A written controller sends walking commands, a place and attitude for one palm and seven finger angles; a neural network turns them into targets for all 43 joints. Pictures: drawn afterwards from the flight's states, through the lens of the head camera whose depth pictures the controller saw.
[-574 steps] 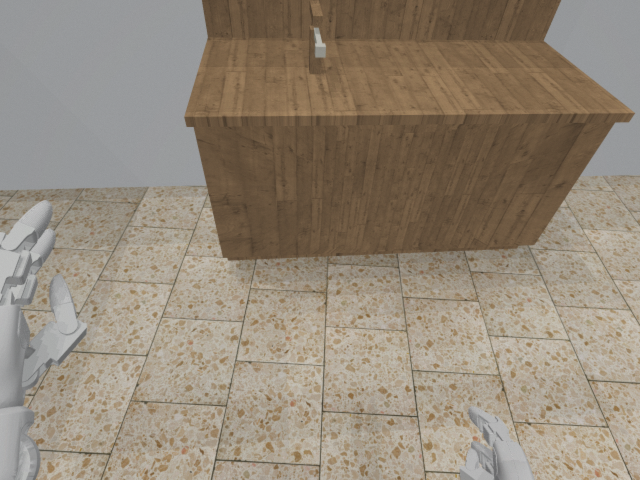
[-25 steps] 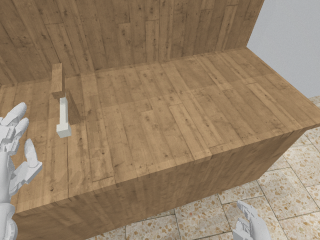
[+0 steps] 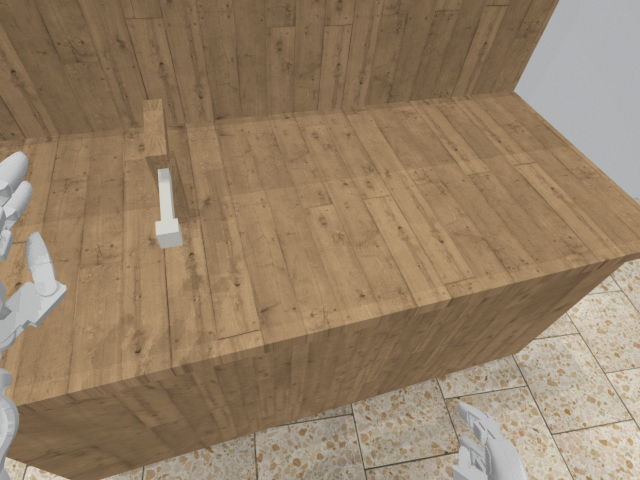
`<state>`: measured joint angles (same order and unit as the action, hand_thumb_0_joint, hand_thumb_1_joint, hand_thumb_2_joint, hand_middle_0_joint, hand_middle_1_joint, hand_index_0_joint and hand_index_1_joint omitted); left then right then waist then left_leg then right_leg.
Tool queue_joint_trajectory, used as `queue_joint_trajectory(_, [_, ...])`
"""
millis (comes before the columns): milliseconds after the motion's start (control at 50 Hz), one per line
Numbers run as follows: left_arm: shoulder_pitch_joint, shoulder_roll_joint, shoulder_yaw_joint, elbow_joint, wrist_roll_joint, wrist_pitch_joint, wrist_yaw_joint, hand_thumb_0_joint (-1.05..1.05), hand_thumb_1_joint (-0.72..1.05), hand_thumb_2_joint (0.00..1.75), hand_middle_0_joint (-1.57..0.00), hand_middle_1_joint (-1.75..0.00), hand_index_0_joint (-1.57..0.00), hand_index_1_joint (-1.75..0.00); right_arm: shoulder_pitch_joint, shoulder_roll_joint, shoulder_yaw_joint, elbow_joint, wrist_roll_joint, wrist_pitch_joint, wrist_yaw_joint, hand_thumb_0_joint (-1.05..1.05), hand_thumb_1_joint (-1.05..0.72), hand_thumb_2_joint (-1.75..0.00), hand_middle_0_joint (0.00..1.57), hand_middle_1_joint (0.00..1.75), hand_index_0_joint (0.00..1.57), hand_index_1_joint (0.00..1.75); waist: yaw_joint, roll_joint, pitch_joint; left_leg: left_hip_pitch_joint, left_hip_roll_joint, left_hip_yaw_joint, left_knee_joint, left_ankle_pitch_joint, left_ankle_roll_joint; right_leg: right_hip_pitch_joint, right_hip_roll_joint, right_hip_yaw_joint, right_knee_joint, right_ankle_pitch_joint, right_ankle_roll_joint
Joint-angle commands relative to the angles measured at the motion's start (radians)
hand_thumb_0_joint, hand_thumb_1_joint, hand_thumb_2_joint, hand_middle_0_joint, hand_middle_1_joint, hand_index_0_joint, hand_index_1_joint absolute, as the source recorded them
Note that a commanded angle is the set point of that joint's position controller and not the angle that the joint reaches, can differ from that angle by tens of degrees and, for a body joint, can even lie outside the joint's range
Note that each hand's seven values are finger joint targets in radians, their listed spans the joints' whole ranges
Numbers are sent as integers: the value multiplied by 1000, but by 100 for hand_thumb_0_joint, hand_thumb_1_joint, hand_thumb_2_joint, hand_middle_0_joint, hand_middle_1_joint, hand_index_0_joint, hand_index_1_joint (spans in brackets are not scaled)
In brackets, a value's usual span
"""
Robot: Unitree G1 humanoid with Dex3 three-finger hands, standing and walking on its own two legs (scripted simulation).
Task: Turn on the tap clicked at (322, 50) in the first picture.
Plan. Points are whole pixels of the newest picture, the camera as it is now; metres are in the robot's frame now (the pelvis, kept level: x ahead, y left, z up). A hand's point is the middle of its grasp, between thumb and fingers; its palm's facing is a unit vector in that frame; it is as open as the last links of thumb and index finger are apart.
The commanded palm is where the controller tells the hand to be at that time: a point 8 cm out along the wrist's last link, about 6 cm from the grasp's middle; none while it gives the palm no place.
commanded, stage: shuffle to correct the standing spot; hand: left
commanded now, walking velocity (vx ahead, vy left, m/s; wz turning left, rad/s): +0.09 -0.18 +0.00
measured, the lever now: (169, 233) +0.38 +0.26 +0.06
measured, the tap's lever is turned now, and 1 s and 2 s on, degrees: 0 0 0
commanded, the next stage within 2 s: come to a stop and stand still in 0.48 s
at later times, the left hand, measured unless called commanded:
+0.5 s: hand (167, 253) +0.27 +0.19 +0.17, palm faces +0.32 -0.86 -0.41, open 7.4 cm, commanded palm +0.21 +0.23 +0.18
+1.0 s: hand (150, 311) +0.22 +0.19 +0.16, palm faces +0.39 -0.84 -0.38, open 7.4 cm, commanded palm +0.17 +0.22 +0.18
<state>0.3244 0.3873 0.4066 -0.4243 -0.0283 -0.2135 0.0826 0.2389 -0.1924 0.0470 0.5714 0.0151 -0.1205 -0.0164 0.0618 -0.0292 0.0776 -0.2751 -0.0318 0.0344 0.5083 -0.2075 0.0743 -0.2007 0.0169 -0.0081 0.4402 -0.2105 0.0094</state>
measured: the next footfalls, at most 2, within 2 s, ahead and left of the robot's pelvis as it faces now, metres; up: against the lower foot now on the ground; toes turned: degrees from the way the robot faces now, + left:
none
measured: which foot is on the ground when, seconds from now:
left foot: down 0.00-1.00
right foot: down 0.00-1.00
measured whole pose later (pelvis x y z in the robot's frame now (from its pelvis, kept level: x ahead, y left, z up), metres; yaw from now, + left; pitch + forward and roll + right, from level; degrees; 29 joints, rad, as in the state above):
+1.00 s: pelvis +0.01 -0.06 +0.00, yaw +0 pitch -1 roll -1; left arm 0.44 0.36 0.33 -0.39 -0.07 -0.16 0.09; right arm 0.21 -0.23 0.01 0.59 0.03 -0.05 -0.04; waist 0.03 0.04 0.00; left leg -0.27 0.04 -0.01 0.50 -0.22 0.02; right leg -0.18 0.08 -0.06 0.40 -0.21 -0.06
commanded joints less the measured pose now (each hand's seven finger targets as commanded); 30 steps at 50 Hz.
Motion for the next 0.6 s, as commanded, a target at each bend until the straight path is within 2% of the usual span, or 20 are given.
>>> queue_joint_trajectory(0, [-97,89,-14,-181,13,-75,-1,0,90,90,-20,-30,-20,-30,-111,-123,-60,-143,6,-85,1,0,-90,-90,20,30,20,30,-34,167,-146,71,180,-206,-270,-334,-37,-38,-13,21,-11,-58,-26])
queue_joint_trajectory(20, [-100,66,-42,-157,13,-70,-3,0,90,90,-20,-30,-20,-30,-98,-130,-61,-143,1,-75,1,0,-90,-90,20,30,20,30,-37,157,-129,48,193,-228,-293,-378,-38,-53,-1,6,13,-68,-23])
queue_joint_trajectory(60, [-129,96,-23,-142,15,-65,1,0,90,90,-20,-30,-20,-30,-100,-129,-65,-146,0,-63,2,0,-90,-90,20,30,20,30,-37,169,-111,29,218,-259,-325,-420,-44,-70,6,-2,50,-92,-22])
queue_joint_trajectory(100, [-123,142,26,-125,14,-55,8,0,90,90,-20,-30,-20,-30,-111,-119,-60,-148,6,-51,1,0,-90,-90,20,30,20,30,-36,131,-104,54,222,-256,-312,-376,-49,-80,7,-9,28,-101,-23])
queue_joint_trajectory(120, [-117,117,4,-116,8,-50,5,0,90,90,-20,-30,-20,-30,-108,-119,-58,-156,0,-41,0,0,-90,-90,20,30,20,30,-38,106,-107,60,222,-253,-295,-350,-45,-79,6,-14,0,-87,-25])
queue_joint_trajectory(180, [-113,164,48,-183,1,-44,5,0,90,90,-20,-30,-20,-30,-112,-113,-64,-178,-2,-29,1,0,-90,-90,20,30,20,30,-40,98,-150,89,214,-214,-231,-194,-55,-18,-10,-17,-55,-45,-36])
queue_joint_trajectory(200, [-109,196,77,-221,1,-45,6,0,90,90,-20,-30,-20,-30,-123,-112,-59,-177,2,-28,5,0,-90,-90,20,30,20,30,-40,120,-168,106,203,-197,-214,-119,-62,-4,-10,-25,-61,-24,-40])
queue_joint_trajectory(220, [-102,158,44,-229,-7,-46,1,0,90,90,-20,-30,-20,-30,-119,-113,-57,-180,-6,-26,3,0,-90,-90,20,30,20,30,-45,136,-172,109,197,-187,-197,-67,-61,-2,-12,-30,-63,-2,-43])
queue_joint_trajectory(240, [-106,170,50,-260,-10,-47,0,0,90,90,-20,-30,-20,-30,-114,-110,-62,-187,-3,-29,4,0,-90,-90,20,30,20,30,-47,159,-182,124,199,-180,-189,-11,-70,2,-18,-33,-53,6,-46])
queue_joint_trajectory(280, [-81,171,49,-289,-12,-46,0,0,90,90,-20,-30,-20,-30,-104,-110,-67,-188,-2,-30,7,0,-90,-90,20,30,20,30,-47,200,-204,156,196,-161,-147,103,-60,2,-17,-35,-48,41,-47])
queue_joint_trajectory(300, [-57,199,78,-305,-11,-44,1,0,90,90,-20,-30,-20,-30,-111,-106,-62,-186,2,-34,10,0,-90,-90,20,30,20,30,-45,207,-218,195,188,-149,-116,227,-68,-2,-18,-46,-52,84,-46])
queue_joint_trajectory(320, [-28,169,56,-294,-20,-42,-4,0,90,90,-20,-30,-20,-30,-97,-110,-62,-185,-6,-30,10,0,-90,-90,20,30,20,30,-46,189,-237,218,186,-133,-75,323,-58,-3,-20,-45,-59,128,-45])
queue_joint_trajectory(360, [-3,181,74,-294,-25,-40,-7,0,90,90,-20,-30,-20,-30,-79,-114,-74,-183,-1,-25,9,0,-90,-90,20,30,20,30,-49,165,-273,250,187,-110,-4,480,-60,16,-34,-36,-50,222,-48])
queue_joint_trajectory(400, [43,200,105,-267,-31,-28,-8,0,90,90,-20,-30,-20,-30,-87,-113,-73,-182,7,-15,9,0,-90,-90,20,30,20,30,-50,132,-279,235,178,-92,45,548,-66,41,-47,-26,-43,323,-54])
queue_joint_trajectory(420, [47,160,76,-250,-39,-27,-15,0,90,90,-20,-30,-20,-30,-73,-120,-74,-177,2,-8,8,0,-90,-90,20,30,20,30,-55,95,-280,229,170,-78,64,528,-56,36,-47,-19,-35,358,-59])
queue_joint_trajectory(460, [35,177,91,-247,-48,-20,-20,0,90,90,-20,-30,-20,-30,-72,-128,-86,-180,7,-1,2,0,-90,-90,20,30,20,30,-58,94,-273,205,166,-72,80,518,-55,43,-59,4,-8,409,-68])
queue_joint_trajectory(500, [48,200,114,-246,-51,-8,-17,0,90,90,-20,-30,-20,-30,-95,-119,-79,-180,13,6,0,0,-90,-90,20,30,20,30,-55,81,-266,195,164,-55,98,504,-49,43,-67,13,-4,452,-59])
queue_joint_trajectory(520, [45,164,83,-227,-58,-7,-22,0,90,90,-20,-30,-20,-30,-89,-123,-77,-179,8,10,-2,0,-90,-90,20,30,20,30,-59,63,-257,182,155,-43,111,464,-40,34,-70,19,-8,463,-57])
queue_joint_trajectory(540, [26,188,101,-242,-60,-4,-22,0,90,90,-20,-30,-20,-30,-88,-128,-88,-181,10,13,-4,0,-90,-90,20,30,20,30,-58,54,-259,169,151,-39,125,460,-43,48,-78,37,1,505,-61])
queue_joint_trajectory(580, [33,185,97,-243,-62,-2,-20,0,90,90,-20,-30,-20,-30,-99,-125,-88,-185,12,18,-6,0,-90,-90,20,30,20,30,-57,34,-252,132,128,-23,152,345,-43,51,-109,82,-13,533,-58])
